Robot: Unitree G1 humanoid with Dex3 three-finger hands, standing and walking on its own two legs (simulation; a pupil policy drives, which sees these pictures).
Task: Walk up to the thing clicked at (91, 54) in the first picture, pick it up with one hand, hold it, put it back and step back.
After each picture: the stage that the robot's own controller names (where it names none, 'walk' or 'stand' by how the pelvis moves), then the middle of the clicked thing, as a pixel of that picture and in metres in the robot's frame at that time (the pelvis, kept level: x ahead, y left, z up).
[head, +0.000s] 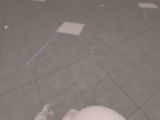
stand; (91, 53) +1.27 +0.01 -0.72
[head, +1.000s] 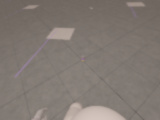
walk; (83, 58) +1.13 +0.26 -0.71
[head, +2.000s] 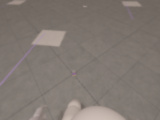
walk; (73, 72) +0.71 +0.31 -0.71
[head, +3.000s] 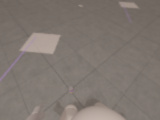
walk; (71, 89) +0.41 +0.21 -0.71
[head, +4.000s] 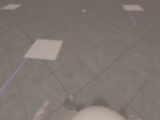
stand; (71, 97) +0.33 +0.24 -0.72
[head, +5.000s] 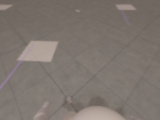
stand; (69, 99) +0.30 +0.25 -0.72
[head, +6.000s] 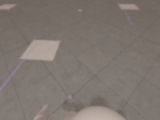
stand; (70, 98) +0.32 +0.25 -0.73
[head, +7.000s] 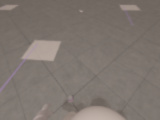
stand; (70, 98) +0.32 +0.24 -0.73
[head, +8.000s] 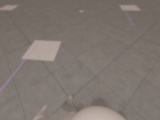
stand; (70, 98) +0.32 +0.24 -0.73
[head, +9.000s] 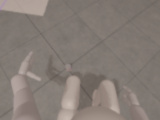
go down; (68, 67) +0.40 +0.22 -0.45
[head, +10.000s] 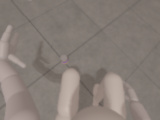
go down; (64, 59) +0.43 +0.23 -0.32
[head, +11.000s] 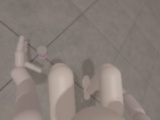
close in; (42, 52) +0.42 +0.26 -0.23
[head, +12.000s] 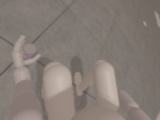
close; (28, 50) +0.41 +0.27 -0.22
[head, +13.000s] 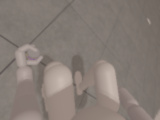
lift; (33, 54) +0.38 +0.25 -0.23
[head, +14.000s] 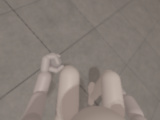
lift; (55, 63) +0.33 +0.24 -0.12
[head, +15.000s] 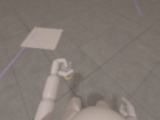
lift; (66, 71) +0.32 +0.17 +0.03
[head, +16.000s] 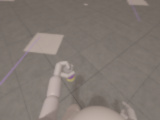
hold; (69, 73) +0.32 +0.17 +0.00
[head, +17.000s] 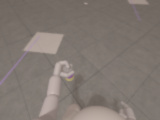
hold; (68, 73) +0.32 +0.17 -0.01
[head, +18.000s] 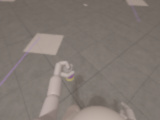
hold; (68, 73) +0.32 +0.17 -0.01
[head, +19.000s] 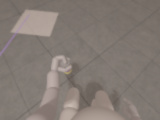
crouch; (66, 66) +0.36 +0.18 -0.06
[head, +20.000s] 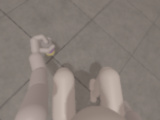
lower; (48, 47) +0.46 +0.25 -0.13
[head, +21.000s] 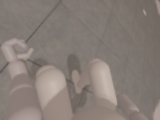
lower; (23, 51) +0.42 +0.27 -0.23
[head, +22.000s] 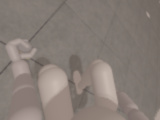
lower; (26, 50) +0.42 +0.27 -0.23
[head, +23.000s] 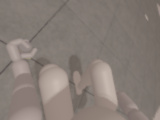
lower; (26, 50) +0.42 +0.27 -0.23
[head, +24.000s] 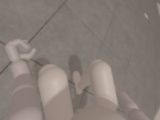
lower; (25, 51) +0.42 +0.27 -0.23
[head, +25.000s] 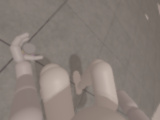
open; (28, 51) +0.41 +0.26 -0.23
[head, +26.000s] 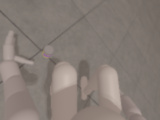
stand; (47, 51) +0.41 +0.24 -0.24
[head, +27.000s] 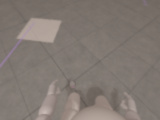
stand; (72, 84) +0.37 +0.18 -0.60
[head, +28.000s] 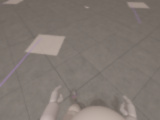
stand; (73, 95) +0.36 +0.19 -0.67
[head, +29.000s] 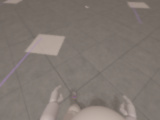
stand; (73, 95) +0.35 +0.18 -0.67
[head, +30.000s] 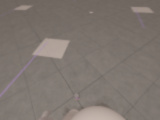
walk; (76, 96) +0.37 +0.18 -0.72
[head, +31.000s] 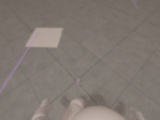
walk; (78, 81) +0.47 +0.18 -0.70
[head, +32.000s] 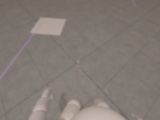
walk; (78, 63) +0.78 +0.19 -0.69
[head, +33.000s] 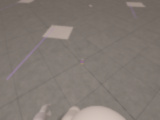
stand; (82, 61) +1.01 +0.20 -0.70
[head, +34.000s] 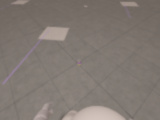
stand; (79, 62) +1.00 +0.23 -0.73
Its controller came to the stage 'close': yes
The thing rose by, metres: 0.71
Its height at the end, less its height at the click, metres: +0.00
